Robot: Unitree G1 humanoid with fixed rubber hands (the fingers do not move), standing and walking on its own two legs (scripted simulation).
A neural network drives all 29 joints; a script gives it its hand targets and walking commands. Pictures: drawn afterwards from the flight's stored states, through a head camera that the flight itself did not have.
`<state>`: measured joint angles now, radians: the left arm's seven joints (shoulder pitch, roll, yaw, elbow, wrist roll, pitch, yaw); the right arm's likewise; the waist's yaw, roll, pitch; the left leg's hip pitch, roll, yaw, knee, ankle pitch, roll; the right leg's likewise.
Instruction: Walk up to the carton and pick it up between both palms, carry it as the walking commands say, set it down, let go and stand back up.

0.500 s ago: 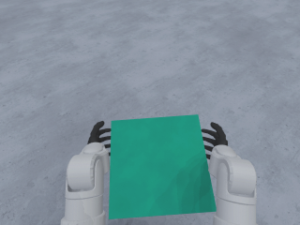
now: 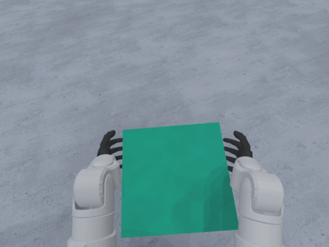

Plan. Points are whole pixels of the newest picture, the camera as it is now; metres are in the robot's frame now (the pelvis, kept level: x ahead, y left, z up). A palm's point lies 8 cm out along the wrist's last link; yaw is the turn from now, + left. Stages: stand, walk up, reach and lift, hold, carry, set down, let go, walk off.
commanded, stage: carry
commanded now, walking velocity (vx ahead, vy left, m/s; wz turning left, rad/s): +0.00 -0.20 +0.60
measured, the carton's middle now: (174, 180) +0.30 -0.01 -0.02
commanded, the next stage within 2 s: none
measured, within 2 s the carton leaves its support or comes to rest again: neither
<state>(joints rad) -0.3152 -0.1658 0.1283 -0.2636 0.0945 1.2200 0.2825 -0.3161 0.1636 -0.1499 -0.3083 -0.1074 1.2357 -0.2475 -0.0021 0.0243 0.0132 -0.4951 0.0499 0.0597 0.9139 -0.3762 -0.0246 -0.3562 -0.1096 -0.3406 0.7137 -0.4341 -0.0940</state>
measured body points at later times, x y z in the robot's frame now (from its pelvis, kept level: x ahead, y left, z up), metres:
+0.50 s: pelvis +0.02 -0.06 +0.01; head +0.07 -0.08 +0.45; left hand +0.27 +0.17 +0.09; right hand +0.36 -0.12 +0.07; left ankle -0.03 +0.12 -0.65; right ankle +0.00 -0.10 -0.72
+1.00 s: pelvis +0.04 -0.08 +0.00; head +0.09 -0.09 +0.45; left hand +0.24 +0.19 +0.08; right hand +0.39 -0.07 +0.06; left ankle -0.04 +0.07 -0.67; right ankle +0.03 -0.13 -0.72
